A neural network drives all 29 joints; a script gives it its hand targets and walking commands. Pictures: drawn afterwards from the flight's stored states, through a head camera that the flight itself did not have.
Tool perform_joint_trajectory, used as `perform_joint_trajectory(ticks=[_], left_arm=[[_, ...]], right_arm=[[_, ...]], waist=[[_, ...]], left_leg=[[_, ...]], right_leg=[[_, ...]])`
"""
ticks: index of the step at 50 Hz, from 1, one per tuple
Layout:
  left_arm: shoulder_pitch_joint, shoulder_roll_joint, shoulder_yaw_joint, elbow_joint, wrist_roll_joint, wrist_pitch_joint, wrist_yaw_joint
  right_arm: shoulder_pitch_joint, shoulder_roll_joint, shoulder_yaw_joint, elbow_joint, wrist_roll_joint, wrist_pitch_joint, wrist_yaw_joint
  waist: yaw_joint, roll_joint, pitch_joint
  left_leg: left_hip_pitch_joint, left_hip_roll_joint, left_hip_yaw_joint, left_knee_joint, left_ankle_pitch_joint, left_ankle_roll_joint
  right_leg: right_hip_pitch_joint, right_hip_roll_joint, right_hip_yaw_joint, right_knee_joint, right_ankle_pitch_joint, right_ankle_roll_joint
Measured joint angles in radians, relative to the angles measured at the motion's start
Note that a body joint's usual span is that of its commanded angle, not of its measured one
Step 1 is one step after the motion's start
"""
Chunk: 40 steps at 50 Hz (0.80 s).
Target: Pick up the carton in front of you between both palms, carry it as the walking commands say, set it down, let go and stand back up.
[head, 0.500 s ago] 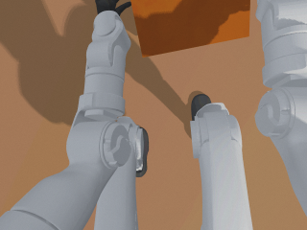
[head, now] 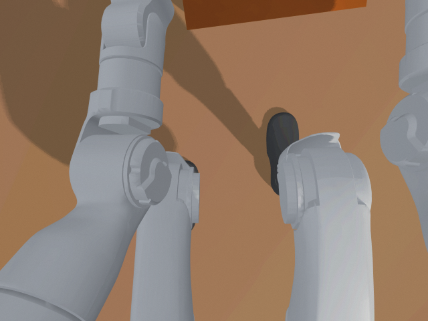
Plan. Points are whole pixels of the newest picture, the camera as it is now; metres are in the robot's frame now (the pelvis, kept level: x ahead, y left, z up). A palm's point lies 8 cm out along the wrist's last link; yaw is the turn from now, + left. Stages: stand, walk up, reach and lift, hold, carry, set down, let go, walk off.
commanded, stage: set down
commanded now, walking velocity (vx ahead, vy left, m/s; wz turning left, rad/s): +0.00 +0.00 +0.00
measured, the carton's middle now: out of the picture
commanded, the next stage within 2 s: none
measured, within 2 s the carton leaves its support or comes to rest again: rests again in 0.22 s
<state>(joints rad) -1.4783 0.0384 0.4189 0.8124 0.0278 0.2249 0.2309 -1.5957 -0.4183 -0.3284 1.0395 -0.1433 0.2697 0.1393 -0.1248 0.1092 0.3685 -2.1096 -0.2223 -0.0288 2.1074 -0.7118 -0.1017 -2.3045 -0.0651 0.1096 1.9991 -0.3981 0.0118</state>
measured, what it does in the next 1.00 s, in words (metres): stands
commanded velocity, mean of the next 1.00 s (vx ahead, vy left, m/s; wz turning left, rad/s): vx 0.00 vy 0.00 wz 0.00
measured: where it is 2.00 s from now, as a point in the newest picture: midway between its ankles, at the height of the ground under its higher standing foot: (232, 189)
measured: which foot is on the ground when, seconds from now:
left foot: down 0.00-1.00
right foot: down 0.00-1.00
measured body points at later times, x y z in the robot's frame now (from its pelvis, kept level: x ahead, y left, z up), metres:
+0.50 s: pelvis +0.01 +0.00 -0.01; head +0.40 -0.09 +0.19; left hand +0.59 +0.01 -0.20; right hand +0.56 -0.31 -0.21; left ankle +0.08 +0.13 -0.37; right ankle +0.14 -0.15 -0.37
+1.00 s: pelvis +0.00 -0.01 -0.02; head +0.39 -0.08 +0.17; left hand +0.56 +0.02 -0.24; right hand +0.50 -0.35 -0.26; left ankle +0.08 +0.12 -0.37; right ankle +0.14 -0.15 -0.37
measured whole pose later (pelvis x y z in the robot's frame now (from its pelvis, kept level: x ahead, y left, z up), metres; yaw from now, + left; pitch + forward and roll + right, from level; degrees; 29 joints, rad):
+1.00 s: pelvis +0.00 -0.01 -0.02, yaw +0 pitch +37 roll +3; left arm -1.55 0.16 0.12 0.96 -0.15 0.16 0.20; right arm -1.56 -0.61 -0.33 1.25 0.05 0.04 0.09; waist -0.08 0.12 0.52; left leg -2.12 -0.21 -0.04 2.18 -0.69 -0.11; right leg -2.29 -0.11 0.07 2.07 -0.43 -0.01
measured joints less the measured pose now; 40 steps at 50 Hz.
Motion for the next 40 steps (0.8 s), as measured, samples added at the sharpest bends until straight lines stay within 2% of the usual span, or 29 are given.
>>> perform_joint_trajectory(ticks=[5,12,19,21,24,32,37,40], left_arm=[[-0.023,0.014,0.005,0.010,0.011,0.002,-0.029],[-0.067,0.024,-0.010,0.012,0.000,-0.001,-0.046],[-0.074,0.030,-0.022,0.023,-0.004,-0.024,-0.066],[-0.058,0.026,-0.022,0.015,0.004,-0.035,-0.079],[-0.042,0.018,-0.012,0.014,0.015,-0.051,-0.087],[-0.051,0.011,0.022,0.040,0.060,-0.062,-0.113],[-0.059,0.016,0.002,0.057,0.066,-0.067,-0.109],[-0.069,0.040,-0.061,0.076,0.031,-0.077,-0.090]], right_arm=[[-0.016,-0.001,-0.037,-0.016,-0.031,-0.008,0.022],[-0.041,-0.026,-0.071,-0.028,-0.039,-0.020,0.052],[-0.047,-0.030,-0.094,-0.010,-0.036,-0.048,0.048],[-0.034,-0.033,-0.097,-0.007,-0.029,-0.056,0.065],[-0.019,-0.025,-0.108,-0.003,-0.021,-0.073,0.064],[-0.020,-0.024,-0.127,0.015,-0.051,-0.085,0.066],[-0.024,-0.038,-0.130,0.053,-0.052,-0.101,0.063],[-0.024,-0.056,-0.109,0.115,-0.041,-0.122,0.050]], waist=[[0.004,0.004,0.029],[0.018,-0.001,0.082],[0.018,-0.009,0.088],[0.020,-0.009,0.079],[0.020,-0.006,0.066],[0.020,-0.004,0.061],[0.025,-0.013,0.066],[0.028,-0.018,0.087]], left_leg=[[-0.005,-0.010,-0.006,0.002,0.012,-0.003],[0.005,-0.015,-0.018,0.019,0.002,-0.011],[0.004,-0.021,-0.021,0.040,-0.026,-0.015],[0.002,-0.020,-0.021,0.044,-0.034,-0.014],[0.000,-0.019,-0.020,0.048,-0.041,-0.012],[-0.004,-0.021,-0.017,0.060,-0.043,-0.009],[-0.002,-0.020,-0.016,0.070,-0.045,-0.011],[0.007,-0.019,-0.015,0.073,-0.045,-0.013]], right_leg=[[0.003,-0.010,-0.004,0.000,0.005,-0.002],[0.012,-0.017,-0.015,0.017,-0.005,-0.010],[0.004,-0.024,-0.017,0.046,-0.034,-0.014],[-0.001,-0.024,-0.017,0.052,-0.041,-0.014],[-0.004,-0.023,-0.016,0.057,-0.047,-0.013],[-0.007,-0.023,-0.014,0.066,-0.050,-0.010],[-0.007,-0.021,-0.012,0.075,-0.048,-0.010],[0.002,-0.019,-0.011,0.078,-0.045,-0.009]])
